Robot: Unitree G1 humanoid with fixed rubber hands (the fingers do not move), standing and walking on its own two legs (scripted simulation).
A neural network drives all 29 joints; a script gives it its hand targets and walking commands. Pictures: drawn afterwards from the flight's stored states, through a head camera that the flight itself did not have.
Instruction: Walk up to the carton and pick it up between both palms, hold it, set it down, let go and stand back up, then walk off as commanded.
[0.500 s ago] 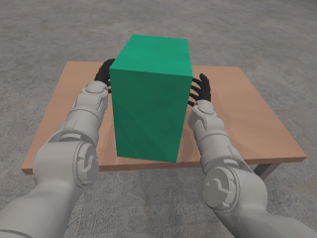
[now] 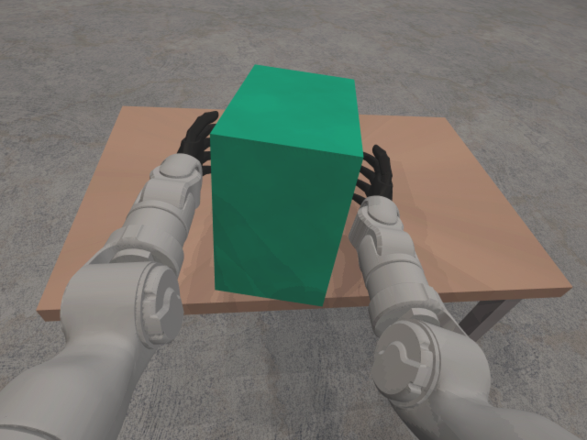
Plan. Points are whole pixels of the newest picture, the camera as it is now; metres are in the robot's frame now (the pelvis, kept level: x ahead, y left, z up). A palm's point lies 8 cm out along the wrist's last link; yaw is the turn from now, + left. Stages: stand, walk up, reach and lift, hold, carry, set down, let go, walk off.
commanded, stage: set down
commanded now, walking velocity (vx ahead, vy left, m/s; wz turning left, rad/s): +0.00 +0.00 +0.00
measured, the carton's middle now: (287, 180) +0.49 -0.02 +0.10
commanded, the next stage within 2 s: none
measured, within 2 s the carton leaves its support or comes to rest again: rests again in 1.10 s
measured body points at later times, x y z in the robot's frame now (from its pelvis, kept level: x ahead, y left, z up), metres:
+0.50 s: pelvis +0.00 +0.00 +0.00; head +0.01 +0.04 +0.45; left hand +0.47 +0.13 +0.15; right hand +0.41 -0.14 +0.13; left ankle +0.00 +0.10 -0.74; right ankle -0.01 -0.15 -0.74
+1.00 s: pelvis +0.00 +0.00 +0.00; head +0.01 +0.04 +0.45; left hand +0.47 +0.13 +0.14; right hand +0.41 -0.14 +0.13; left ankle +0.00 +0.10 -0.74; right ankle -0.01 -0.15 -0.74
